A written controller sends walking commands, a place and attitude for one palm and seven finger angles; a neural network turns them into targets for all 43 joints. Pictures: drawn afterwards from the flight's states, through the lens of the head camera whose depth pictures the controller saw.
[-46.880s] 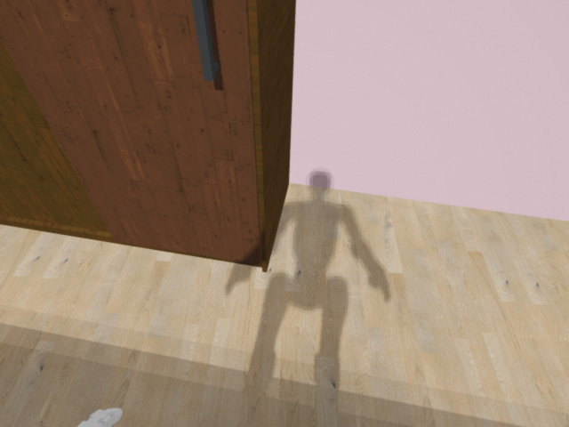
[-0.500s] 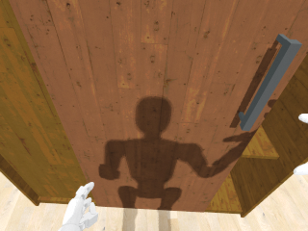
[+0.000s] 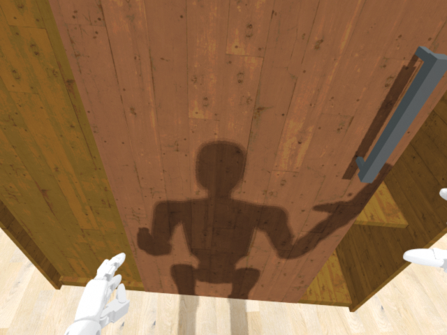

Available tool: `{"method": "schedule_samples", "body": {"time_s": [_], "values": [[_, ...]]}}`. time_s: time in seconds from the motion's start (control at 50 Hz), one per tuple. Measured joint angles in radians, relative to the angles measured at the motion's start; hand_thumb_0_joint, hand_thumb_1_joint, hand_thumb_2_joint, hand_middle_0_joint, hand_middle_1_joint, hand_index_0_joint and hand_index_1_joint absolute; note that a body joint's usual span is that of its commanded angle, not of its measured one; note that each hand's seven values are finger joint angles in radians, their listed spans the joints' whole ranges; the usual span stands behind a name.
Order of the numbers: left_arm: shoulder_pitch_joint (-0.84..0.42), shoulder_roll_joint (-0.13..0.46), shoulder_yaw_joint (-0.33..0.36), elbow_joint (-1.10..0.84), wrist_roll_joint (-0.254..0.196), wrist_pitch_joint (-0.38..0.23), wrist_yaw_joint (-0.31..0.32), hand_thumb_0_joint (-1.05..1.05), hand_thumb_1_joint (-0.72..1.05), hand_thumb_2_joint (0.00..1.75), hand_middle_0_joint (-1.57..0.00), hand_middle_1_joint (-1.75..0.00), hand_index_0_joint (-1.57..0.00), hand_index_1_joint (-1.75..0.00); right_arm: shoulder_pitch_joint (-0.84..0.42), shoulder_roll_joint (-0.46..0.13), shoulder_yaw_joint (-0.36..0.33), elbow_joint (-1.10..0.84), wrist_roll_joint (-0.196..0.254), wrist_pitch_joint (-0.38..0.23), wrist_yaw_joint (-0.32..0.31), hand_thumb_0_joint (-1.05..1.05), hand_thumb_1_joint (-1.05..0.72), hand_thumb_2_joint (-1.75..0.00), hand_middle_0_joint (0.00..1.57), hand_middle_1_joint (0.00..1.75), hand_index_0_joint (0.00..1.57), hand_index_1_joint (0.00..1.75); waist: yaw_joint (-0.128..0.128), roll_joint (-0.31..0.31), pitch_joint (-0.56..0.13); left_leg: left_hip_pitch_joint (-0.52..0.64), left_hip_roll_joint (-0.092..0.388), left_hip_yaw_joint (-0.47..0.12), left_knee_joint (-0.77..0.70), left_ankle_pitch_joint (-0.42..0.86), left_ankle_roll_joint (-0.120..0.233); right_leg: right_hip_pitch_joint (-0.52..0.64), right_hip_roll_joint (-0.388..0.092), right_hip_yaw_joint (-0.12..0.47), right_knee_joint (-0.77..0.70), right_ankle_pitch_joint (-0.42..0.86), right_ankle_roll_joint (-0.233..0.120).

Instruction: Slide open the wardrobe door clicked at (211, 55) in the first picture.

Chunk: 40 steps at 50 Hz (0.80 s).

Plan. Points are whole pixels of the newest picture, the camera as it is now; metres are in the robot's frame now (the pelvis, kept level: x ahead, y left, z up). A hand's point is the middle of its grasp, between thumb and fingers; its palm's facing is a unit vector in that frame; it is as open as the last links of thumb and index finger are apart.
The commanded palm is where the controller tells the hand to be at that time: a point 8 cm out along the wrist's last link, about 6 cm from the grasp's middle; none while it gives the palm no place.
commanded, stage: draw the hand back to the body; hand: right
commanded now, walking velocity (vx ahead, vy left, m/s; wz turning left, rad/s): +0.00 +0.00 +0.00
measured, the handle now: (390, 122) +0.41 -0.29 +0.23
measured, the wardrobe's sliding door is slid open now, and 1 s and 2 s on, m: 0.24 0.24 0.24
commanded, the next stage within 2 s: step back with the hand held close in 0.96 s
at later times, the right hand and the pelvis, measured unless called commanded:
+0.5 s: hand (423, 215) +0.25 -0.29 +0.17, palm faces +0.42 +0.82 -0.39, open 9.5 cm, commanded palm +0.20 -0.33 +0.18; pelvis +0.04 -0.03 +0.01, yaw +2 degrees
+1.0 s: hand (428, 232) +0.22 -0.28 +0.17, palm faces +0.45 +0.81 -0.37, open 7.4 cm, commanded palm +0.17 -0.31 +0.18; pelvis +0.02 -0.01 +0.01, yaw +2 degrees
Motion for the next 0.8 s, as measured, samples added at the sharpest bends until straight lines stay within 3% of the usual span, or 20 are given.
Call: {"method": "schedule_samples", "body": {"time_s": [0.1, 0.22, 0.5, 0.66, 0.8], "values": [[0.007, -0.020, 0.018, 0.020, 0.017, 0.029, -0.010, 0.01, 0.91, 0.90, -0.20, -0.30, -0.20, -0.30, 0.114, 0.050, 0.035, -0.099, -0.070, -0.120, -0.141, -0.02, 0.26, -0.34, 0.25, 0.98, 0.25, 0.98, -0.007, 0.014, 0.022, -0.009, 0.011, -0.020, 0.000, -0.003, -0.008, 0.005, 0.009, -0.020, -0.019, 0.000, -0.011], [0.046, -0.041, 0.019, 0.048, 0.024, 0.062, -0.001, 0.01, 0.91, 0.90, -0.20, -0.30, -0.20, -0.30, 0.206, 0.074, 0.068, -0.160, -0.107, -0.179, -0.191, -0.01, 0.06, -0.44, 0.24, 0.86, 0.24, 0.86, -0.018, 0.028, 0.008, 0.024, 0.042, -0.044, 0.001, -0.029, -0.028, 0.063, 0.040, -0.045, -0.068, -0.004, -0.031], [0.021, -0.058, 0.020, -0.004, 0.038, 0.127, -0.026, 0.01, 0.91, 0.90, -0.20, -0.30, -0.20, -0.30, 0.260, 0.087, 0.137, -0.225, -0.139, -0.153, -0.176, 0.00, -0.44, -0.68, 0.23, 0.56, 0.23, 0.57, 0.000, 0.039, 0.008, 0.091, 0.057, -0.072, -0.069, -0.020, -0.049, 0.141, 0.055, -0.071, -0.146, 0.002, -0.045], [0.013, -0.054, 0.023, -0.022, 0.038, 0.166, -0.029, 0.01, 0.91, 0.90, -0.20, -0.30, -0.20, -0.30, 0.290, 0.081, 0.133, -0.241, -0.140, -0.137, -0.172, 0.00, -0.72, -0.81, 0.22, 0.40, 0.22, 0.41, -0.009, 0.038, 0.013, 0.111, 0.051, -0.067, -0.101, 0.000, -0.046, 0.154, 0.049, -0.066, -0.165, 0.015, -0.042], [0.016, -0.054, 0.018, -0.013, 0.039, 0.179, -0.020, 0.01, 0.91, 0.90, -0.20, -0.30, -0.20, -0.30, 0.273, 0.096, 0.137, -0.223, -0.138, -0.132, -0.181, 0.01, -0.85, -0.88, 0.21, 0.33, 0.21, 0.33, -0.016, 0.036, 0.023, 0.122, 0.047, -0.058, -0.107, 0.011, -0.038, 0.164, 0.045, -0.057, -0.174, 0.030, -0.036]]}}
